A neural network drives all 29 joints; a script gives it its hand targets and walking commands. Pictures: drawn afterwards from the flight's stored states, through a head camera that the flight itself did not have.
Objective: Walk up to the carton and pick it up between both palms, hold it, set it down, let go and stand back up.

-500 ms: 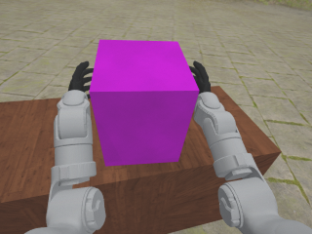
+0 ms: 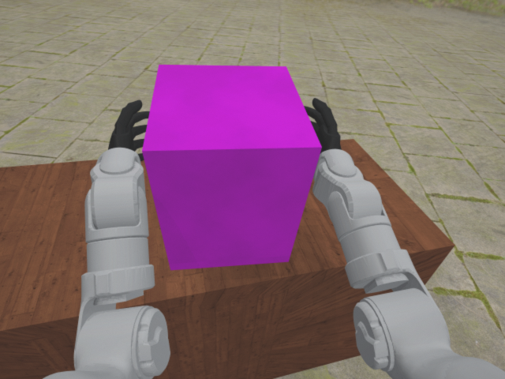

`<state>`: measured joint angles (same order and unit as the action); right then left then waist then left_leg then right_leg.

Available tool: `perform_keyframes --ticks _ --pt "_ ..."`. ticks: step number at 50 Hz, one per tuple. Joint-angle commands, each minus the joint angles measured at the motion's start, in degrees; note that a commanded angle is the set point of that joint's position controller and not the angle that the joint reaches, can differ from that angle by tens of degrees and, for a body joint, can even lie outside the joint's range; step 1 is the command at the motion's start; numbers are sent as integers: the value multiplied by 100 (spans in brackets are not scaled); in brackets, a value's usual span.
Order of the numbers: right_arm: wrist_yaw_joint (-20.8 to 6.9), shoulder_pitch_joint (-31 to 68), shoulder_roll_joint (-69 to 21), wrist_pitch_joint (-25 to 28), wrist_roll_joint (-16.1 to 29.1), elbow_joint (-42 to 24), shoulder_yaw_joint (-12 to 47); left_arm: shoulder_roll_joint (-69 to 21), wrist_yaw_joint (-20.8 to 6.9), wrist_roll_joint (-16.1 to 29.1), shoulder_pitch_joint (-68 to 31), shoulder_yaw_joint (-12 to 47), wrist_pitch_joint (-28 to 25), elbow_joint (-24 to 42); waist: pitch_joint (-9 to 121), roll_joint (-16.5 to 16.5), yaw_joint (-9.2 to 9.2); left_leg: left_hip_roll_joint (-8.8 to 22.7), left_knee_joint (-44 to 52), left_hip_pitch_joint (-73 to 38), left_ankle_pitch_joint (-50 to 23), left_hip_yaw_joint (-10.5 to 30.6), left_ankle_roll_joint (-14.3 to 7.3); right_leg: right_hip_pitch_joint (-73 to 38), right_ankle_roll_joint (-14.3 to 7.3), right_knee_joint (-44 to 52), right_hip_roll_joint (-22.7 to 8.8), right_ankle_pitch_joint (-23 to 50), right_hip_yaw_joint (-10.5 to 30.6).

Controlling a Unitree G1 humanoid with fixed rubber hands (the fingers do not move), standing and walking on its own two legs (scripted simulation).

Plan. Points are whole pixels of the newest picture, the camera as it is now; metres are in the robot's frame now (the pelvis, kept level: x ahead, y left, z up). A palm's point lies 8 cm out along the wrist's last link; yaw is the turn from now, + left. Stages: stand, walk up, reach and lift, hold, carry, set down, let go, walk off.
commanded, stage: hold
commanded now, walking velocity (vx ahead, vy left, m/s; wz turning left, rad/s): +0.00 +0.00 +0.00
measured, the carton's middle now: (227, 169) +0.39 +0.01 +0.18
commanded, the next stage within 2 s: none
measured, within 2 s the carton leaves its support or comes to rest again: neither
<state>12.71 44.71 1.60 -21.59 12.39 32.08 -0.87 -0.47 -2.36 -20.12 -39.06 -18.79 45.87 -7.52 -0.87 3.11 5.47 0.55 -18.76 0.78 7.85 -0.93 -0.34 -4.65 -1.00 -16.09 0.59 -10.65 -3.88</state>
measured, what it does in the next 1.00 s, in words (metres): stands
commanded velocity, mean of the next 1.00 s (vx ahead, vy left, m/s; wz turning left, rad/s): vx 0.00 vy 0.00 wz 0.00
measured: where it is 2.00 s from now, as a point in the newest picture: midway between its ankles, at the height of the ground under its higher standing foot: outside the picture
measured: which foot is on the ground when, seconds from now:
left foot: down 0.00-1.00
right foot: down 0.00-1.00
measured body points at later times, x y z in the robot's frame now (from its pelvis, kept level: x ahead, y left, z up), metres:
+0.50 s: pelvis +0.00 +0.00 +0.00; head -0.07 +0.03 +0.44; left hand +0.37 +0.17 +0.23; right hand +0.37 -0.13 +0.23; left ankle +0.04 +0.11 -0.75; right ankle +0.00 -0.10 -0.75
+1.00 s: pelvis +0.00 +0.00 +0.00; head -0.07 +0.03 +0.44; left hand +0.37 +0.17 +0.23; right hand +0.38 -0.13 +0.23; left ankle +0.04 +0.11 -0.75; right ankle +0.00 -0.10 -0.75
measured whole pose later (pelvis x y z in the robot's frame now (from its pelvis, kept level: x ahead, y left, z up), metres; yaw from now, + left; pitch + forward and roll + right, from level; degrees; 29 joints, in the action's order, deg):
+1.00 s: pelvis +0.00 +0.00 +0.00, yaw +0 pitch -10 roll -1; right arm 12.1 45.6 0.8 -20.6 10.7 34.2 -2.5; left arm -0.5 -2.5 -21.1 -40.3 -19.2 45.8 -9.1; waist -0.7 3.7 4.8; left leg 0.4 -18.7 1.0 7.6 -0.8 -0.5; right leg -4.3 -0.9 -16.3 0.5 -10.5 -3.7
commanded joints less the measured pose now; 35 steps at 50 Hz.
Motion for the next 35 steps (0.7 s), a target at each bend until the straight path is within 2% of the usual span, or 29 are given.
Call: perform_keyframes --ticks 1,2,4,6,7,8,9,10,11,13,16,17,21,22,23,26,27,29,30,32,35 --pt "-460 4351 -3287 253 478 -1828 2032 -2956 -827 964 -3922 2696 -441 629 2187 -274 -11 -271 32 -882 -1378 -108 35 59 451 224 212 1198 -3" --pt "-456 4399 -3213 231 502 -1757 1974 -2927 -838 950 -3949 2662 -439 591 2107 -328 -39 -269 59 -887 -1238 -105 28 72 441 260 202 1095 15" --pt "-478 4193 -3170 204 417 -1500 1854 -2936 -864 876 -4036 2684 -443 662 1871 -451 14 -224 121 -839 -1197 -122 66 206 409 297 222 906 -60" --pt "-472 4097 -3214 207 474 -1620 1905 -2930 -890 891 -3994 2680 -428 786 2126 -444 40 -255 22 -998 -1453 -140 77 86 443 244 224 1228 -47" --pt "-465 4143 -3182 202 486 -1681 1922 -2993 -895 958 -4022 2763 -440 887 2166 -471 77 -242 19 -962 -1505 -101 122 31 393 214 246 1251 -23" --pt "-456 4313 -3136 250 529 -1959 1954 -3037 -885 962 -3962 2766 -421 802 2271 -518 35 -248 3 -984 -1484 -95 138 40 416 196 231 1217 -50" --pt "-469 4218 -3129 216 491 -1777 1894 -2968 -864 994 -4059 2819 -436 841 2101 -592 128 -251 -10 -971 -1465 -98 187 123 401 222 225 1122 -45" --pt "-487 4274 -3101 246 498 -1863 1935 -3030 -843 972 -3936 2836 -424 759 2138 -604 38 -235 -24 -970 -1432 -85 178 153 366 231 244 1001 -46" --pt "-507 4230 -3046 224 459 -1669 1840 -2952 -844 944 -3989 2792 -414 691 1966 -592 74 -210 31 -922 -1242 -78 171 276 355 262 247 805 -64" --pt "-535 4154 -3107 243 454 -1717 1850 -3037 -831 1027 -4049 2880 -449 905 2131 -562 148 -202 33 -1008 -1411 -42 171 308 345 221 265 985 -103" --pt "-564 4276 -3036 263 421 -1734 1823 -3087 -787 987 -4016 2879 -433 743 2136 -604 78 -184 26 -1089 -1304 -46 190 368 338 251 278 748 -85" --pt "-573 4371 -3014 267 419 -1717 1820 -3050 -793 924 -4023 2743 -416 620 2018 -507 12 -184 74 -1038 -1223 -54 156 393 354 247 295 639 -106" --pt "-612 4398 -3067 321 462 -1647 1824 -3083 -750 973 -4073 2844 -435 731 2204 -575 -6 -155 52 -1055 -1305 -80 162 321 319 251 314 698 -108" --pt "-594 4352 -3105 302 410 -1674 1821 -3063 -760 967 -4023 2805 -425 611 2124 -494 28 -170 57 -1005 -1300 -84 131 290 331 288 289 727 -84" --pt "-605 4390 -3081 285 377 -1555 1801 -3020 -766 959 -3993 2663 -429 523 2098 -350 -13 -188 121 -966 -1034 -91 81 299 340 302 297 520 -81" --pt "-646 4452 -3175 242 196 -1147 1562 -2906 -813 847 -4305 2495 -450 263 1625 -382 -21 -191 329 -573 -374 -165 -50 507 358 383 176 14 -14" --pt "-667 4443 -3211 294 194 -1235 1532 -3040 -802 947 -4454 2664 -503 539 2001 -561 53 -198 269 -739 -523 -123 15 454 349 309 201 204 -39" --pt "-654 4412 -3228 344 284 -1382 1596 -3130 -766 961 -4357 2777 -498 582 2254 -708 123 -209 76 -975 -1074 -111 113 359 353 258 216 688 -77" --pt "-628 4553 -3139 368 361 -1535 1695 -3119 -772 970 -4266 2740 -488 544 2365 -586 78 -220 13 -1034 -1284 -96 115 300 346 242 245 872 -85" --pt "-570 4393 -3146 327 394 -1386 1770 -2940 -798 906 -4181 2620 -507 519 2222 -460 53 -258 3 -1040 -1293 -110 96 221 412 241 227 1011 -73" --pt "-522 4309 -3186 318 415 -1544 1828 -2975 -861 875 -3950 2492 -476 459 2145 -259 -10 -257 61 -940 -1410 -114 51 88 432 244 240 1202 -51"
